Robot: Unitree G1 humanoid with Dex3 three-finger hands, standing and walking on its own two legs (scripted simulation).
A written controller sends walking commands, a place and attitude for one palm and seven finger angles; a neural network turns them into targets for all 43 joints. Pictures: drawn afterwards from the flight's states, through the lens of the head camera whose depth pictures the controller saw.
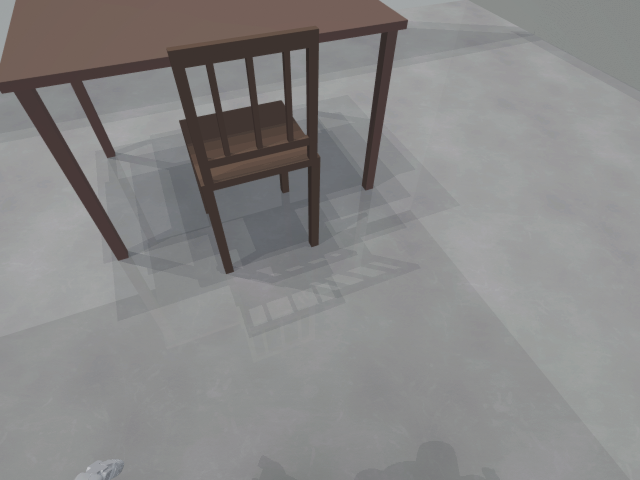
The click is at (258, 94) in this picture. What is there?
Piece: chair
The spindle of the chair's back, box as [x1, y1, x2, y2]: [245, 57, 262, 148]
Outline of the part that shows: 245,58 256,146 257,148 261,148 262,144 252,57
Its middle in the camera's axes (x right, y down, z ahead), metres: -0.19 -0.36 +1.06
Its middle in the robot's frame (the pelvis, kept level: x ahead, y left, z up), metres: +1.03 +0.24 -0.09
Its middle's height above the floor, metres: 0.68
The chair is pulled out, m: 0.00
